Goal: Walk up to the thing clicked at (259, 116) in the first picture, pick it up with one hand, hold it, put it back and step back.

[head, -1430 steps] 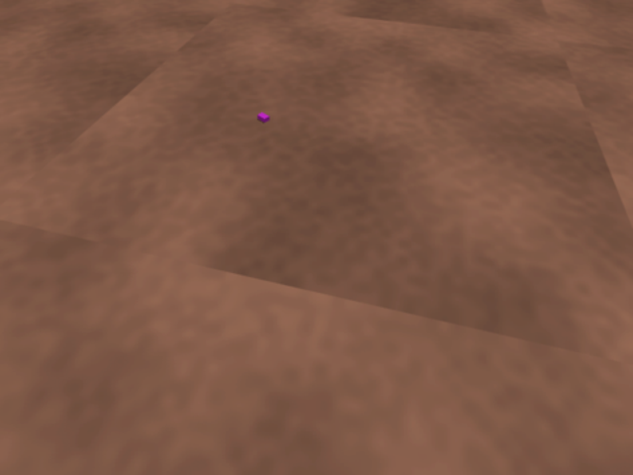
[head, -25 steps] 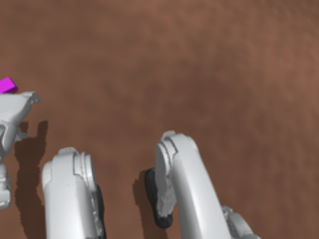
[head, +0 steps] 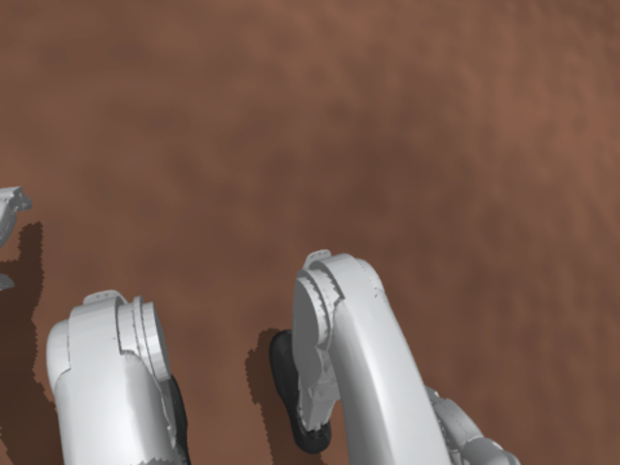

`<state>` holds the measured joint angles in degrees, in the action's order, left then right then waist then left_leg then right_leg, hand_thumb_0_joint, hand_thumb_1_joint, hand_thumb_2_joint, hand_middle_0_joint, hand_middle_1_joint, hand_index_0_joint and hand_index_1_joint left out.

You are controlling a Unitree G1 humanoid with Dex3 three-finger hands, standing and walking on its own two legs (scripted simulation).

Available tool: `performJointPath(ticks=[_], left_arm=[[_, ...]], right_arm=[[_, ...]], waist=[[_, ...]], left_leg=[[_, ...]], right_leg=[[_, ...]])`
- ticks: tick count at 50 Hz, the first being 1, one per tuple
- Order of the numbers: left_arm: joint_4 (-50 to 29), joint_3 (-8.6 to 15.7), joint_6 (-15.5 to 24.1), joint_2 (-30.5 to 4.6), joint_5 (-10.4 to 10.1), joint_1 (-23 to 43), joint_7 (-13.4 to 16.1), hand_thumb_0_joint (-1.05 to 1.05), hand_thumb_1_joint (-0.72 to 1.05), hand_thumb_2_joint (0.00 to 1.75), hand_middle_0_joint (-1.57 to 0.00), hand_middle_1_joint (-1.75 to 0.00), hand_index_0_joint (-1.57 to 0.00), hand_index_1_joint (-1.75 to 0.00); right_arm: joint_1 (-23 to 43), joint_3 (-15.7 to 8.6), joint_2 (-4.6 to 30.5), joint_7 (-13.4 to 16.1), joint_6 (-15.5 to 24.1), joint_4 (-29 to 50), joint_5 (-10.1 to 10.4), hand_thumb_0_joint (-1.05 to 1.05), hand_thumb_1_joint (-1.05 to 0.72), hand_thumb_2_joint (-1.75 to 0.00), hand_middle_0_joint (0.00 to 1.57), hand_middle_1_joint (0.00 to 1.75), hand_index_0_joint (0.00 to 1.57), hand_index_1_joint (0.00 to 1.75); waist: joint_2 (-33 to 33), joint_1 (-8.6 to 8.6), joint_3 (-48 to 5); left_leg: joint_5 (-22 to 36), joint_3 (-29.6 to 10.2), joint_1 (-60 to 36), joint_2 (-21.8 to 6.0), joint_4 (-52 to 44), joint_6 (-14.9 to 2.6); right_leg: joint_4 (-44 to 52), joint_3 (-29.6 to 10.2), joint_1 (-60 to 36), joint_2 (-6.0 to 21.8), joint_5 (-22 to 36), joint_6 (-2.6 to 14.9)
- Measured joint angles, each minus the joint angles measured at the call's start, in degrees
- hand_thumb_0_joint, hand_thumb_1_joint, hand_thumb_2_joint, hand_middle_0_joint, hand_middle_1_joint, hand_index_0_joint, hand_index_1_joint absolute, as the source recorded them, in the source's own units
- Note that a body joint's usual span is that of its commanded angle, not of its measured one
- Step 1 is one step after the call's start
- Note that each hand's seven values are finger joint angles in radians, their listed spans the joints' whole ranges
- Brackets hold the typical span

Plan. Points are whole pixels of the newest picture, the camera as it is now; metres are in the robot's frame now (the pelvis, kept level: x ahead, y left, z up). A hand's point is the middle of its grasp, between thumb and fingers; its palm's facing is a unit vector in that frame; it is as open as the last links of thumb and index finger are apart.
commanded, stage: rest palm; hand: left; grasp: from above
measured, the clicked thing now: out of the picture +0.51 +0.40 -0.29
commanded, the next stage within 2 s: close in 1.30 s
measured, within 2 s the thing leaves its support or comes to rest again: neither
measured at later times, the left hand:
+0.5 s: hand (17, 246) +0.40 +0.30 -0.25, palm faces -0.43 -0.09 -0.90, open 12.0 cm
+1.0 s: hand (40, 256) +0.38 +0.28 -0.25, palm faces -0.42 -0.06 -0.91, open 12.7 cm
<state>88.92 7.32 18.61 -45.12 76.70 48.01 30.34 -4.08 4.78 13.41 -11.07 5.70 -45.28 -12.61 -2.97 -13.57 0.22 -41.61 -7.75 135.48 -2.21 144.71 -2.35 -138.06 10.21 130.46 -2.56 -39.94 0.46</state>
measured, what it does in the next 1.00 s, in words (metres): stands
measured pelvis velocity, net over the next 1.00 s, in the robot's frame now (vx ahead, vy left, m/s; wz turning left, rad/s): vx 0.00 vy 0.00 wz -0.05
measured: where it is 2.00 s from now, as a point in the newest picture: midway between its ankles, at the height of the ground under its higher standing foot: (241, 434)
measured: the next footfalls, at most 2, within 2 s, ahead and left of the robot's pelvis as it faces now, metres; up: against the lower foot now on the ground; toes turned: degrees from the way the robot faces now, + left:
none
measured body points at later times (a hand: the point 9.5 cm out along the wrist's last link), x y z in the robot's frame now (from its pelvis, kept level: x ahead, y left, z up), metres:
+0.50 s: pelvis +0.00 +0.00 -0.01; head +0.24 +0.12 +0.35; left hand +0.42 +0.30 -0.20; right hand +0.09 -0.27 -0.09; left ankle +0.06 +0.12 -0.27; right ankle +0.10 -0.10 -0.27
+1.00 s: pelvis +0.00 +0.00 -0.01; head +0.24 +0.13 +0.35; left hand +0.40 +0.28 -0.20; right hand +0.09 -0.25 -0.09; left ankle +0.06 +0.12 -0.27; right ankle +0.10 -0.10 -0.27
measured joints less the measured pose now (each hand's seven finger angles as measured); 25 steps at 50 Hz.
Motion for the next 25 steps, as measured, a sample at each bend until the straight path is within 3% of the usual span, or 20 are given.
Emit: performJointPath(ticks=[3,6,10,14,19,25], left_arm=[[0.66,-0.41,2.6,-0.45,0.68,0.09,-0.08,0.0,-0.05,0.58,-0.49,-0.55,-0.49,-0.55],[2.13,-0.79,4.96,-1.34,2.84,0.45,1.67,0.0,-0.06,0.59,-0.48,-0.56,-0.48,-0.56],[2.61,-1.85,5.62,-1.58,5.37,-0.35,6.26,0.0,-0.08,0.62,-0.47,-0.57,-0.46,-0.58],[3.02,-2.49,3.25,-0.65,6.74,-1.1,10.77,0.0,-0.1,0.63,-0.47,-0.57,-0.45,-0.58],[4.07,-2.51,-1.27,0.28,5.4,-0.46,13.16,0.0,-0.12,0.64,-0.48,-0.55,-0.45,-0.58],[5.67,0.66,-4.43,-1.5,1.38,1.11,10.78,0.0,-0.14,0.66,-0.46,-0.55,-0.43,-0.58]], right_arm=[[0.26,1.18,0.13,0.02,-0.09,0.28,0.08,0.0,-0.91,-0.9,0.2,0.3,0.2,0.3],[0.65,2.47,0.32,-0.07,0.08,0.13,-0.77,0.0,-0.91,-0.9,0.2,0.3,0.2,0.3],[1.22,3.11,0.6,-0.14,1.11,-1.08,-2.55,0.0,-0.91,-0.9,0.2,0.3,0.2,0.3],[1.86,3.05,1.29,-0.76,2.4,-2.21,-3.99,0.0,-0.91,-0.9,0.2,0.3,0.2,0.3],[2.6,3.13,2.34,-2.36,4.16,-2.3,-4.59,0.0,-0.91,-0.9,0.2,0.3,0.2,0.3],[2.67,3.09,2.86,-3.58,5.72,-0.43,-4.18,0.0,-0.91,-0.9,0.2,0.3,0.2,0.3]], waist=[[-0.91,0.09,0.84],[-2.25,-0.38,1.56],[-3.33,-1.03,1.48],[-3.55,-1.44,1.26],[-3.33,-2.03,1.69],[-2.92,-3.18,2.85]], left_leg=[[0.4,-0.46,-0.26,0.02,0.22,0.2],[0.54,-0.88,-0.56,0.01,0.89,0.44],[0.26,-1.5,-0.37,-0.05,2.02,0.62],[-0.2,-1.7,-0.09,-0.25,2.67,0.37],[-0.54,-1.63,0.1,-0.43,2.9,-0.07],[-0.48,-2.04,0.57,-0.34,3.36,-0.25]], right_leg=[[-0.02,0.39,-0.31,-0.04,0.55,0.11],[-0.52,0.77,-0.59,-0.08,0.87,0.27],[-1.26,1.32,-0.47,-0.22,0.9,0.36],[-1.55,1.47,-0.27,-0.48,0.71,0.08],[-1.5,1.38,-0.21,-0.71,0.52,-0.39],[-1.62,1.73,-0.04,-0.75,0.62,-0.58]])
